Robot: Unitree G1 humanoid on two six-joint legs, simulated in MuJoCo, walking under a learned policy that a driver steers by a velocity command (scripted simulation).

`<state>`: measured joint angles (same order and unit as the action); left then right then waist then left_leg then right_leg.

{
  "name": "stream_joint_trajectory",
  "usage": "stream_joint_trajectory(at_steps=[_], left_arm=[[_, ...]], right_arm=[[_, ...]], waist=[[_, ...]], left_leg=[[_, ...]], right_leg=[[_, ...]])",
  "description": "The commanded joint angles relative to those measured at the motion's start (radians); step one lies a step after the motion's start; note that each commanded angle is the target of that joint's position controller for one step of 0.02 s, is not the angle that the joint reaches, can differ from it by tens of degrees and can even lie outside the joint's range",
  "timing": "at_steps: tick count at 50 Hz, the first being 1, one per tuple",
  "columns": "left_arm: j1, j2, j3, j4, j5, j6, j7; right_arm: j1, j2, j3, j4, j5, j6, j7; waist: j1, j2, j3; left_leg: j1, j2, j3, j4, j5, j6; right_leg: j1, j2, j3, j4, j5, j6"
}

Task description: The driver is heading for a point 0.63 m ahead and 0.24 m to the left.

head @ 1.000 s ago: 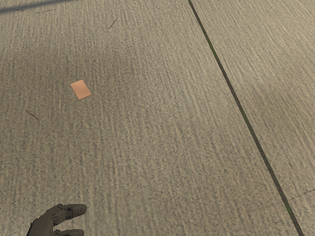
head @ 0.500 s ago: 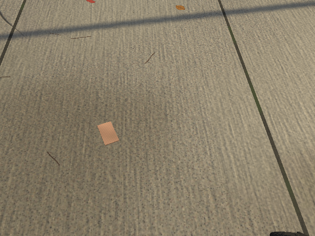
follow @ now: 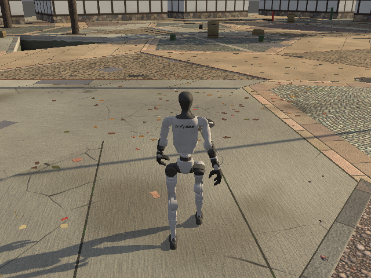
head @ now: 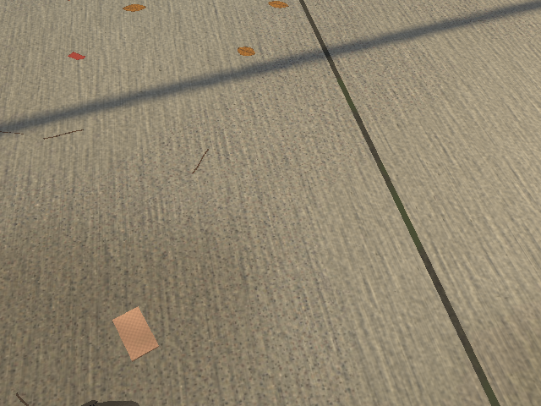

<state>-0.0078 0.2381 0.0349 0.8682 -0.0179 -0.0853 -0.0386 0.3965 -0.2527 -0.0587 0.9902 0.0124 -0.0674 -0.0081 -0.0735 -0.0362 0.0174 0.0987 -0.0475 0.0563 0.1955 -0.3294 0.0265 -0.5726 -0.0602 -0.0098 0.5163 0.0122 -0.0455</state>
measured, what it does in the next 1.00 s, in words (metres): walks ahead, turning left: right foot, then left foot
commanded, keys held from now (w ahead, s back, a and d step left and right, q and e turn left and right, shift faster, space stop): w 0.02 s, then no key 0.02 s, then q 0.60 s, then w+q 0.36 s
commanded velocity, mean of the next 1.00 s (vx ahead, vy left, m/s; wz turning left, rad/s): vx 0.22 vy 0.00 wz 0.44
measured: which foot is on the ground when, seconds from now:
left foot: down 0.00-0.06, up 0.08-0.54, down 0.56-1.00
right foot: up 0.00-0.04, down 0.06-0.58, up 0.60-0.98, down 1.00-1.00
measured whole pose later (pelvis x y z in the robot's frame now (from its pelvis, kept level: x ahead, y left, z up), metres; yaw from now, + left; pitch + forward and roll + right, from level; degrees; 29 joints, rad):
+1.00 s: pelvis +0.28 +0.00 +0.01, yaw +29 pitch +3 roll +0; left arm 0.07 0.31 0.08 0.88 -0.02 -0.09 -0.02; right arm 0.27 -0.29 -0.09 0.72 0.02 -0.01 -0.02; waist -0.03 0.00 -0.02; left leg -0.26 -0.08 -0.18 0.48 -0.27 0.04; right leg -0.33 0.01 0.05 0.47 -0.23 0.01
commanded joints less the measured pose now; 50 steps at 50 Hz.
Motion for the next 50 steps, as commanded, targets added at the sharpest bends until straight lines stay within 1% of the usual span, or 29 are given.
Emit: stream_joint_trajectory(at_steps=[1, 2, 3, 4, 5, 6, 7, 8, 9, 11, 13, 18, 23, 25, 27, 28, 29, 30, 31, 32, 33, 34, 36, 37, 41, 46, 47, 49, 50], left_arm=[[0.027, 0.141, 0.044, -0.048, -0.002, -0.021, -0.006], [0.185, 0.184, 0.068, 0.003, 0.007, -0.021, 0.000], [0.350, 0.255, 0.087, 0.037, 0.033, -0.022, 0.010], [0.387, 0.307, 0.094, 0.051, 0.040, -0.015, 0.012], [0.384, 0.213, 0.069, 0.043, 0.023, -0.013, 0.011], [0.289, 0.174, 0.055, 0.025, 0.020, -0.015, 0.017], [0.214, 0.142, 0.044, 0.013, 0.024, -0.019, 0.018], [0.166, 0.116, 0.038, 0.014, 0.026, -0.022, 0.018], [0.137, 0.098, 0.032, 0.018, 0.035, -0.023, 0.020], [0.110, 0.111, 0.035, 0.023, 0.048, -0.024, 0.025], [0.093, 0.146, 0.044, 0.029, 0.048, -0.018, 0.041], [0.081, 0.177, 0.054, 0.028, 0.035, 0.023, 0.079], [0.114, 0.211, 0.067, 0.029, 0.016, 0.067, 0.084], [0.113, 0.222, 0.073, 0.020, 0.007, 0.083, 0.084], [0.101, 0.219, 0.075, 0.012, -0.007, 0.094, 0.089], [0.149, 0.202, 0.074, 0.026, -0.004, 0.096, 0.087], [0.141, 0.168, 0.065, -0.001, 0.027, 0.090, 0.080], [0.107, 0.115, 0.046, -0.055, 0.051, 0.080, 0.072], [0.056, 0.154, 0.058, -0.047, 0.037, 0.076, 0.060], [0.041, 0.162, 0.062, -0.053, 0.006, 0.075, 0.056], [0.062, 0.157, 0.064, -0.035, 0.003, 0.075, 0.061], [0.055, 0.181, 0.072, -0.034, 0.014, 0.074, 0.065], [0.041, 0.173, 0.075, -0.038, 0.014, 0.069, 0.056], [0.031, 0.164, 0.073, -0.042, 0.010, 0.061, 0.053], [-0.015, 0.137, 0.062, -0.050, 0.013, 0.024, 0.043], [-0.010, 0.156, 0.061, -0.058, -0.004, -0.009, 0.024], [0.011, 0.160, 0.063, -0.054, -0.007, -0.016, 0.022], [0.100, 0.162, 0.070, -0.027, -0.006, -0.028, 0.023], [0.189, 0.187, 0.081, -0.002, -0.002, -0.031, 0.029]], right_arm=[[-0.014, -0.182, -0.041, -0.033, 0.003, 0.009, -0.010], [-0.027, -0.162, -0.033, -0.040, -0.003, 0.016, -0.011], [-0.010, -0.129, -0.016, -0.065, -0.019, 0.015, -0.013], [0.135, 0.013, 0.025, -0.057, -0.018, -0.003, -0.003], [0.097, -0.095, 0.000, -0.032, 0.006, -0.021, -0.003], [0.015, -0.143, -0.018, -0.057, 0.033, -0.028, -0.005], [-0.035, -0.140, -0.020, -0.064, 0.032, -0.024, -0.014], [-0.059, -0.132, -0.029, -0.066, 0.020, -0.012, -0.023], [-0.038, -0.117, -0.033, -0.064, 0.017, 0.008, -0.026], [-0.017, -0.071, -0.033, -0.077, 0.013, 0.044, -0.028], [-0.050, -0.067, -0.036, -0.117, 0.007, 0.063, -0.031], [-0.163, -0.069, -0.036, -0.188, 0.003, 0.074, -0.011], [-0.259, -0.090, -0.045, -0.260, 0.001, 0.091, 0.016], [-0.270, -0.096, -0.049, -0.284, 0.005, 0.097, 0.028], [-0.229, -0.099, -0.056, -0.287, 0.006, 0.094, 0.036], [-0.174, -0.143, -0.074, -0.278, -0.001, 0.089, 0.027], [-0.105, -0.262, -0.108, -0.278, -0.011, 0.085, 0.005], [-0.098, -0.329, -0.113, -0.292, -0.036, 0.081, -0.001], [-0.092, -0.253, -0.092, -0.299, -0.034, 0.066, 0.010], [-0.151, -0.237, -0.087, -0.309, -0.026, 0.053, 0.009], [-0.191, -0.215, -0.085, -0.311, -0.003, 0.049, 0.003], [-0.214, -0.187, -0.077, -0.314, 0.017, 0.052, -0.003], [-0.221, -0.176, -0.071, -0.323, 0.007, 0.053, -0.015], [-0.215, -0.179, -0.071, -0.326, 0.003, 0.048, -0.019], [-0.183, -0.209, -0.079, -0.322, 0.000, 0.031, -0.028], [-0.166, -0.215, -0.079, -0.329, 0.004, 0.038, -0.018], [-0.169, -0.208, -0.075, -0.331, 0.004, 0.041, -0.018], [-0.197, -0.178, -0.063, -0.343, 0.006, 0.047, -0.019], [-0.216, -0.137, -0.050, -0.354, 0.003, 0.046, -0.019]], waist=[[0.100, 0.136, -0.019], [0.174, 0.122, -0.110], [0.216, 0.025, -0.255], [0.141, -0.241, -0.393], [0.185, -0.129, -0.413], [0.165, -0.103, -0.262], [0.132, -0.031, -0.189], [0.104, -0.010, -0.128], [0.068, -0.035, -0.110], [0.037, -0.051, -0.092], [0.023, -0.056, -0.071], [0.055, -0.050, -0.077], [0.087, -0.041, -0.047], [0.083, -0.053, -0.043], [0.048, -0.047, -0.058], [0.029, 0.009, -0.096], [0.024, 0.207, -0.149], [0.047, 0.374, -0.213], [0.006, 0.194, -0.278], [0.030, 0.156, -0.221], [0.058, 0.095, -0.187], [0.068, 0.099, -0.155], [0.074, 0.154, -0.123], [0.070, 0.169, -0.103], [0.047, 0.172, -0.076], [0.040, 0.190, -0.063], [0.053, 0.190, -0.062], [0.110, 0.171, -0.066], [0.151, 0.137, -0.082]], left_leg=[[0.022, 0.298, -0.096, 0.151, 0.802, 0.124], [-0.033, 0.239, -0.059, 0.343, 0.888, 0.089], [-0.258, 0.170, -0.036, 0.641, 0.620, 0.046], [-0.643, -0.034, -0.053, 1.015, -0.204, -0.030], [-0.692, -0.015, -0.220, 1.145, -0.319, -0.028], [-0.749, 0.034, -0.209, 1.151, -0.268, -0.022], [-0.727, 0.087, -0.175, 1.095, -0.202, -0.028], [-0.690, 0.115, -0.159, 1.035, -0.154, -0.036], [-0.615, 0.138, -0.153, 1.001, -0.117, -0.037], [-0.552, 0.134, -0.128, 0.965, -0.069, -0.045], [-0.588, 0.142, -0.118, 0.883, -0.004, -0.055], [-0.571, 0.154, -0.068, 0.654, 0.181, -0.055], [-0.593, 0.135, -0.026, 0.537, 0.093, -0.033], [-0.586, 0.121, -0.008, 0.483, 0.036, -0.014], [-0.489, 0.086, 0.025, 0.330, 0.123, 0.021], [-0.360, 0.070, -0.009, 0.229, 0.299, 0.058], [-0.158, 0.227, -0.248, 0.222, 0.761, 0.136], [0.001, 0.442, -0.584, 0.219, 0.994, 0.364], [-0.004, 0.426, -0.548, 0.203, 0.916, 0.373], [-0.053, 0.374, -0.446, 0.192, 0.821, 0.319], [-0.098, 0.309, -0.390, 0.170, 0.574, 0.255], [-0.148, 0.284, -0.384, 0.128, 0.336, 0.222], [-0.230, 0.239, -0.402, 0.046, -0.005, 0.214], [-0.238, 0.232, -0.415, 0.020, -0.073, 0.215], [-0.262, 0.219, -0.420, 0.016, -0.068, 0.210], [-0.334, 0.210, -0.484, 0.046, -0.139, 0.200], [-0.351, 0.203, -0.498, 0.061, -0.153, 0.193], [-0.432, 0.154, -0.494, 0.132, -0.199, 0.154], [-0.535, 0.110, -0.461, 0.233, -0.228, 0.117]], right_leg=[[0.119, 0.047, -0.037, -0.029, -0.081, -0.047], [0.335, 0.067, -0.048, -0.047, -0.025, -0.075], [0.661, -0.112, 0.142, 0.006, 0.163, -0.138], [0.986, -0.371, 0.576, -0.062, 0.277, -0.323], [0.943, -0.359, 0.595, -0.104, 0.334, -0.310], [0.808, -0.332, 0.400, -0.105, 0.441, -0.263], [0.675, -0.284, 0.276, -0.124, 0.498, -0.224], [0.555, -0.251, 0.201, -0.161, 0.490, -0.195], [0.461, -0.228, 0.141, -0.199, 0.468, -0.177], [0.358, -0.218, 0.069, -0.246, 0.477, -0.189], [0.339, -0.220, 0.011, -0.277, 0.471, -0.202], [0.387, -0.207, -0.099, -0.302, 0.310, -0.181], [0.497, -0.257, -0.099, -0.238, 0.212, -0.165], [0.536, -0.279, -0.090, -0.181, 0.226, -0.145], [0.538, -0.258, -0.121, -0.065, 0.260, -0.090], [0.497, -0.200, -0.160, 0.069, 0.238, -0.030], [0.289, -0.100, -0.218, 0.340, -0.007, 0.051], [-0.023, 0.079, -0.147, 0.602, -0.700, 0.119], [-0.052, 0.061, 0.040, 0.723, -0.724, 0.106], [-0.086, 0.042, 0.059, 0.733, -0.637, 0.088], [-0.098, 0.015, 0.065, 0.669, -0.545, 0.080], [-0.096, -0.001, 0.066, 0.596, -0.474, 0.077], [-0.044, 0.013, 0.054, 0.514, -0.366, 0.074], [-0.041, 0.021, 0.054, 0.442, -0.339, 0.075], [0.031, 0.047, 0.064, 0.196, -0.282, 0.086], [0.160, 0.073, 0.056, 0.055, -0.283, 0.071], [0.204, 0.076, 0.055, 0.020, -0.274, 0.063], [0.366, 0.071, 0.041, -0.086, -0.209, 0.045], [0.506, 0.012, 0.083, -0.117, -0.226, 0.024]])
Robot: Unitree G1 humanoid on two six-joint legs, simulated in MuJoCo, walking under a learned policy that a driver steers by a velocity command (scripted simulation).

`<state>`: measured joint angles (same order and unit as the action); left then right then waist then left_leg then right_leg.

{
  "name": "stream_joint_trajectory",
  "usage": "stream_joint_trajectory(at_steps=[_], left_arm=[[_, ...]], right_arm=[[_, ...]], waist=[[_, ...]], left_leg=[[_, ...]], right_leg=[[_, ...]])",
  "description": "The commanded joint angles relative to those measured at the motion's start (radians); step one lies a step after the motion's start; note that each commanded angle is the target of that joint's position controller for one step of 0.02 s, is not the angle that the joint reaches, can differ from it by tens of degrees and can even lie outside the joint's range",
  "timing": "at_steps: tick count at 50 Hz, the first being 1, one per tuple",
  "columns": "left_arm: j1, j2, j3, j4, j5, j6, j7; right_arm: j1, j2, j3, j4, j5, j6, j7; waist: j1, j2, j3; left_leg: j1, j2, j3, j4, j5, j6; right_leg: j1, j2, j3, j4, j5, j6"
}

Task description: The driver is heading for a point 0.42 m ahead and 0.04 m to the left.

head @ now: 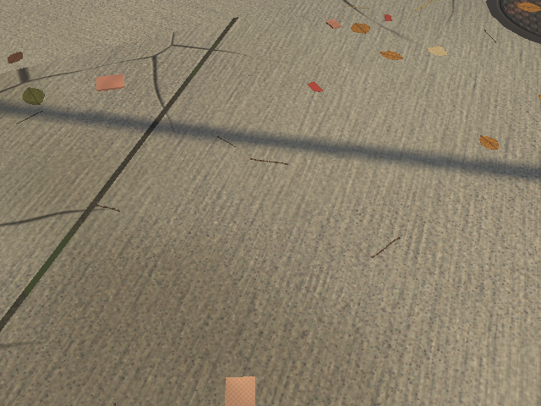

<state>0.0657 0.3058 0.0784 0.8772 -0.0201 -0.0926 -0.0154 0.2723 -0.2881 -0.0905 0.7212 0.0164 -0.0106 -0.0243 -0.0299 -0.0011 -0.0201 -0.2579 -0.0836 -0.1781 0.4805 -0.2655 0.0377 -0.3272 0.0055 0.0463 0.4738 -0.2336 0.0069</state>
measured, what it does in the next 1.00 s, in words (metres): walks ahead, turning left: left foot, then right foot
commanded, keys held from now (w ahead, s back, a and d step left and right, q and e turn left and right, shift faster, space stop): w+q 0.42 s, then no key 0.58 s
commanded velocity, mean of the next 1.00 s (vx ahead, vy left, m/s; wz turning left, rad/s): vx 0.29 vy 0.00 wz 0.38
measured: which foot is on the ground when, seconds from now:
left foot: down 0.00-0.00, up 0.02-0.46, down 0.48-1.00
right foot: down 0.00-0.48, up 0.50-0.90, down 0.92-1.00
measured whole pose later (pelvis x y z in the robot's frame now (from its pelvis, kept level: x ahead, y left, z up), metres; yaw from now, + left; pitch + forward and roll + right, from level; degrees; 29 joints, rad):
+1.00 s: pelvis +0.37 +0.10 -0.01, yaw +21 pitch +1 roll +1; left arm 0.15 0.25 0.03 0.81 0.02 -0.01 0.01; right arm 0.17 -0.25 -0.03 0.79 -0.02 -0.02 0.00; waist -0.01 0.01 0.01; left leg -0.21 -0.05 0.01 0.50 -0.31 0.03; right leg -0.35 -0.05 0.01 0.53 -0.19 0.02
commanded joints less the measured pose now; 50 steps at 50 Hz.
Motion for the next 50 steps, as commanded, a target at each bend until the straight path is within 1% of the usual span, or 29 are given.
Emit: stream_joint_trajectory(at_steps=[1, 2, 3, 4, 5, 7, 11, 16, 18, 20, 22, 23, 24, 25, 26, 27, 28, 29, 30, 33, 37, 41, 44, 45, 46, 47, 48, 49, 50], left_arm=[[0.249, 0.176, 0.050, 0.014, 0.017, -0.022, 0.016], [0.287, 0.256, 0.064, 0.027, 0.044, -0.018, 0.010], [0.219, 0.211, 0.055, 0.000, 0.033, -0.021, 0.010], [0.173, 0.141, 0.037, -0.020, 0.017, -0.019, 0.014], [0.147, 0.112, 0.027, -0.032, 0.015, -0.016, 0.016], [0.136, 0.097, 0.018, -0.033, 0.025, -0.012, 0.024], [0.188, 0.108, 0.018, -0.017, 0.033, -0.015, 0.028], [0.236, 0.144, 0.021, -0.020, 0.018, -0.003, 0.030], [0.261, 0.163, 0.026, -0.015, 0.007, 0.006, 0.027], [0.265, 0.185, 0.032, -0.017, -0.002, 0.017, 0.026], [0.271, 0.218, 0.042, -0.020, -0.008, 0.032, 0.033], [0.263, 0.208, 0.036, -0.024, -0.010, 0.036, 0.038], [0.266, 0.172, 0.020, -0.045, 0.008, 0.026, 0.037], [0.392, 0.021, -0.032, -0.101, 0.051, 0.002, 0.015], [0.331, 0.139, -0.011, -0.067, 0.016, -0.019, 0.004], [0.228, 0.164, 0.000, -0.099, -0.020, -0.016, 0.004], [0.199, 0.137, -0.009, -0.108, -0.011, -0.015, 0.013], [0.188, 0.130, -0.008, -0.097, 0.005, -0.006, 0.023], [0.210, 0.135, -0.003, -0.092, 0.006, 0.012, 0.027], [0.277, 0.090, -0.007, -0.073, 0.018, 0.052, 0.039], [0.196, 0.054, -0.019, -0.095, 0.032, 0.060, 0.042], [0.106, 0.067, -0.018, -0.116, 0.023, 0.065, 0.033], [0.100, 0.074, -0.011, -0.123, 0.032, 0.064, 0.028], [0.115, 0.077, -0.010, -0.119, 0.041, 0.060, 0.026], [0.111, 0.117, -0.003, -0.126, 0.048, 0.056, 0.031], [0.086, 0.172, 0.005, -0.140, 0.048, 0.058, 0.038], [0.056, 0.111, -0.007, -0.131, 0.040, 0.066, 0.037], [0.031, 0.065, -0.015, -0.135, 0.030, 0.070, 0.028], [0.027, 0.053, -0.018, -0.135, 0.031, 0.072, 0.022]], right_arm=[[-0.092, -0.014, 0.006, -0.097, -0.004, -0.014, -0.001], [-0.089, -0.025, 0.005, -0.156, 0.020, -0.028, 0.000], [-0.080, -0.107, -0.008, -0.151, 0.021, -0.036, 0.002], [-0.074, -0.141, -0.020, -0.134, 0.014, -0.035, 0.007], [-0.054, -0.134, -0.023, -0.114, 0.006, -0.031, 0.010], [-0.081, -0.106, -0.018, -0.125, 0.006, -0.034, 0.021], [-0.124, -0.060, -0.003, -0.163, 0.011, -0.033, 0.031], [-0.251, -0.017, 0.021, -0.222, 0.009, -0.033, 0.063], [-0.282, -0.017, 0.023, -0.240, 0.013, -0.032, 0.078], [-0.279, -0.039, 0.014, -0.252, 0.012, -0.031, 0.088], [-0.167, -0.096, -0.017, -0.235, 0.001, -0.025, 0.087], [0.004, -0.140, -0.044, -0.189, -0.001, -0.024, 0.078], [0.136, -0.196, -0.066, -0.156, -0.006, -0.013, 0.054], [0.077, -0.306, -0.062, -0.174, -0.026, -0.022, 0.041], [0.134, -0.225, -0.043, -0.192, -0.028, -0.025, 0.044], [0.083, -0.180, -0.024, -0.167, -0.031, -0.031, 0.052], [0.029, -0.149, -0.016, -0.152, -0.012, -0.037, 0.053], [-0.031, -0.123, -0.007, -0.152, -0.008, -0.039, 0.051], [-0.074, -0.117, -0.002, -0.157, -0.017, -0.040, 0.050], [-0.129, -0.122, -0.003, -0.136, -0.030, -0.057, 0.049], [-0.147, -0.108, 0.005, -0.090, -0.030, -0.052, 0.032], [-0.123, -0.108, 0.011, -0.040, -0.037, -0.035, 0.029], [-0.131, -0.088, 0.024, -0.009, -0.025, -0.026, 0.033], [-0.119, -0.068, 0.032, 0.003, -0.018, -0.025, 0.032], [-0.074, -0.042, 0.041, 0.011, -0.032, -0.029, 0.030], [0.033, -0.044, 0.039, 0.032, -0.049, -0.035, 0.030], [0.052, -0.022, 0.046, 0.045, -0.047, -0.030, 0.023], [-0.008, -0.048, 0.044, 0.042, -0.044, -0.018, 0.017], [-0.047, -0.069, 0.037, 0.042, -0.035, -0.005, 0.011]], waist=[[0.140, -0.056, -0.097], [0.110, -0.250, -0.037], [0.091, -0.207, 0.030], [0.085, -0.177, 0.070], [0.072, -0.149, 0.068], [0.072, -0.124, 0.084], [0.092, -0.095, 0.070], [0.133, -0.084, 0.110], [0.135, -0.079, 0.130], [0.106, -0.090, 0.116], [0.021, -0.123, 0.026], [-0.077, -0.098, -0.064], [-0.139, -0.018, -0.154], [0.014, 0.282, -0.315], [-0.087, 0.138, -0.508], [-0.080, 0.107, -0.355], [-0.040, 0.044, -0.219], [-0.007, 0.025, -0.141], [0.032, 0.039, -0.107], [0.091, 0.051, -0.097], [0.077, 0.081, -0.091], [0.036, 0.089, -0.073], [0.053, 0.091, -0.056], [0.068, 0.071, -0.056], [0.043, 0.012, -0.071], [-0.032, -0.099, -0.092], [-0.042, -0.171, -0.110], [-0.012, -0.148, -0.077], [0.009, -0.110, -0.056]], left_leg=[[-0.326, 0.051, -0.085, 0.255, -0.347, 0.042], [-0.583, -0.013, 0.017, 0.446, -0.376, 0.030], [-0.655, 0.086, 0.001, 0.580, -0.299, 0.019], [-0.678, 0.109, 0.009, 0.624, -0.213, 0.010], [-0.655, 0.127, 0.025, 0.646, -0.145, 0.001], [-0.621, 0.165, 0.040, 0.645, -0.023, -0.015], [-0.592, 0.174, 0.089, 0.581, 0.134, -0.050], [-0.486, 0.171, 0.188, 0.295, 0.265, -0.040], [-0.460, 0.161, 0.217, 0.223, 0.233, -0.016], [-0.387, 0.125, 0.254, 0.169, 0.167, 0.023], [-0.187, 0.041, 0.300, 0.141, 0.083, 0.074], [0.058, 0.007, 0.292, 0.055, 0.197, 0.112], [0.371, 0.101, 0.143, 0.057, 0.364, 0.154], [0.719, 0.456, -0.402, 0.057, 0.640, 0.359], [0.697, 0.496, -0.509, -0.029, 0.670, 0.395], [0.587, 0.449, -0.310, -0.031, 0.803, 0.345], [0.428, 0.389, -0.183, -0.043, 0.793, 0.292], [0.290, 0.347, -0.116, -0.076, 0.754, 0.260], [0.163, 0.321, -0.068, -0.120, 0.750, 0.249], [0.000, 0.297, 0.027, -0.186, 0.789, 0.255], [-0.008, 0.251, 0.112, -0.190, 0.730, 0.216], [0.018, 0.264, 0.085, -0.190, 0.554, 0.201], [0.029, 0.264, 0.049, -0.122, 0.416, 0.171], [0.017, 0.231, 0.053, -0.087, 0.327, 0.129], [-0.002, 0.175, 0.071, -0.040, 0.210, 0.072], [-0.057, 0.101, 0.110, -0.005, 0.023, 0.028], [-0.030, 0.083, 0.138, -0.020, -0.059, -0.003], [0.005, 0.088, 0.142, -0.037, -0.026, -0.013], [0.006, 0.091, 0.140, -0.030, 0.003, -0.007]], right_leg=[[0.423, -0.249, 0.230, -0.144, -0.136, -0.085], [0.457, -0.420, 0.604, -0.277, -0.433, -0.206], [0.410, -0.438, 0.621, -0.290, -0.528, -0.237], [0.387, -0.384, 0.510, -0.286, -0.473, -0.203], [0.366, -0.337, 0.405, -0.287, -0.370, -0.168], [0.312, -0.293, 0.245, -0.314, -0.147, -0.144], [0.298, -0.251, 0.029, -0.326, 0.153, -0.152], [0.296, -0.249, -0.123, -0.329, 0.250, -0.142], [0.337, -0.272, -0.151, -0.316, 0.297, -0.137], [0.384, -0.288, -0.191, -0.250, 0.540, -0.121], [0.405, -0.285, -0.227, -0.029, 0.959, -0.103], [0.327, -0.257, -0.245, 0.175, 0.991, -0.075], [0.083, -0.216, -0.236, 0.450, 0.691, -0.028], [-0.327, -0.032, -0.167, 0.853, -0.393, 0.035], [-0.302, -0.026, 0.041, 0.962, -0.418, 0.029], [-0.356, -0.072, 0.033, 0.954, -0.341, 0.025], [-0.368, -0.111, 0.012, 0.865, -0.272, 0.021], [-0.337, -0.132, 0.004, 0.800, -0.233, 0.027], [-0.255, -0.144, 0.007, 0.772, -0.203, 0.028], [-0.137, -0.126, -0.012, 0.664, -0.117, 0.056], [-0.108, -0.120, -0.011, 0.412, 0.049, 0.067], [-0.055, -0.100, -0.007, 0.232, 0.121, 0.059], [0.019, -0.074, -0.019, 0.082, 0.107, 0.025], [0.092, -0.072, -0.018, -0.029, 0.228, 0.006], [0.175, -0.139, 0.053, -0.054, 0.475, -0.014], [0.247, -0.217, 0.113, -0.010, 0.597, -0.074], [0.206, -0.225, 0.128, -0.016, 0.464, -0.127], [0.142, -0.182, 0.111, -0.032, 0.309, -0.108], [0.119, -0.148, 0.079, -0.031, 0.244, -0.081]])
